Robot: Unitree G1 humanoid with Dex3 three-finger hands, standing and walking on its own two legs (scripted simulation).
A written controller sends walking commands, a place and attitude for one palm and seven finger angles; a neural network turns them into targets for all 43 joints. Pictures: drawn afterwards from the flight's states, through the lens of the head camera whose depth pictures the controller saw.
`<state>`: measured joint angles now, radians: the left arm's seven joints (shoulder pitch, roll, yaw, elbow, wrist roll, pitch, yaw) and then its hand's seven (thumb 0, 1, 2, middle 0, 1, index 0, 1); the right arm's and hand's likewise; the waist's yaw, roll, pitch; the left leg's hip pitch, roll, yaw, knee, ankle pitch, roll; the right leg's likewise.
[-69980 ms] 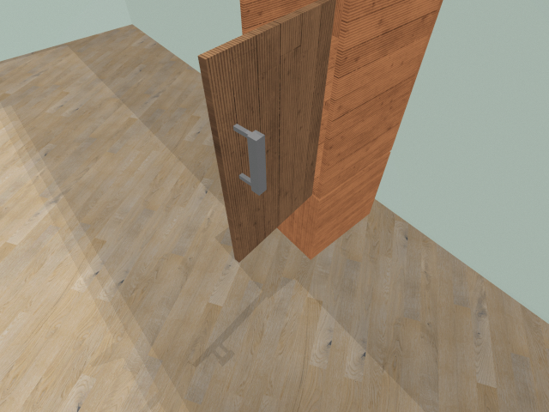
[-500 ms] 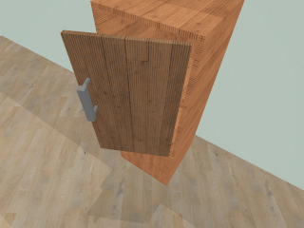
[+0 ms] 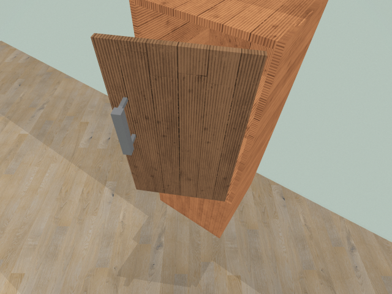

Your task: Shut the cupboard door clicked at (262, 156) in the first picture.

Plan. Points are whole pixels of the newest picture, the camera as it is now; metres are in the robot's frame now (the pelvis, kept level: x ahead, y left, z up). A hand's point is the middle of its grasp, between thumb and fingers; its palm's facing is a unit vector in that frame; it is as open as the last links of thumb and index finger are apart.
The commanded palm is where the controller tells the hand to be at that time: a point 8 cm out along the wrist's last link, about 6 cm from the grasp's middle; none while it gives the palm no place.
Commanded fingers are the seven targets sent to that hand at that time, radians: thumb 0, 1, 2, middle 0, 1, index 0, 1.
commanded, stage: come to a stop and stand still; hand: left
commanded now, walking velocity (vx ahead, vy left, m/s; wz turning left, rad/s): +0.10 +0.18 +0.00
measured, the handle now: (126, 127) +0.48 +0.22 +0.04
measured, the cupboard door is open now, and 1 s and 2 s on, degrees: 26 26 26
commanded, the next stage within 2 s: look again from close up in 1.66 s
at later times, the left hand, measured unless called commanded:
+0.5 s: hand out of the picture +0.04 +0.18 -0.18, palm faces +0.03 -0.98 -0.21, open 7.3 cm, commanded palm none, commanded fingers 0.00 0.90 0.90 -0.20 -0.30 -0.20 -0.30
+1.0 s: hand out of the picture -0.02 +0.14 -0.16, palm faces +0.00 -0.97 -0.23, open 7.4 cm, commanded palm none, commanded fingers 0.00 0.90 0.90 -0.20 -0.30 -0.20 -0.30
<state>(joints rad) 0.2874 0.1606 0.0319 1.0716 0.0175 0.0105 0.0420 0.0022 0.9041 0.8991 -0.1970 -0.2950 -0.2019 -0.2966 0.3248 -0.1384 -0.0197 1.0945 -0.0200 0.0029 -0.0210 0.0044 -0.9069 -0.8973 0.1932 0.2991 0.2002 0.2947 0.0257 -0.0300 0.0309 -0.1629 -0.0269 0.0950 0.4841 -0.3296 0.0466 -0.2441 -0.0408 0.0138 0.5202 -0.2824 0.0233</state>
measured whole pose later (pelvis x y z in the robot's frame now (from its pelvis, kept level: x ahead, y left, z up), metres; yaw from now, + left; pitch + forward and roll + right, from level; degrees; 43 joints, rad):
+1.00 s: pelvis -0.02 -0.03 +0.00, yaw -1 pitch -1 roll +1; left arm 0.31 0.14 -0.03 1.09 0.00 -0.01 0.03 0.00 0.91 0.90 -0.20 -0.29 -0.20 -0.30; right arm 0.32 -0.18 0.01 1.07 -0.02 -0.02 -0.02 0.01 -0.91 -0.90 0.19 0.30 0.20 0.29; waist 0.00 0.04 0.01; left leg -0.14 0.00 0.10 0.42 -0.27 0.01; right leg -0.25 0.02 -0.06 0.47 -0.21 -0.06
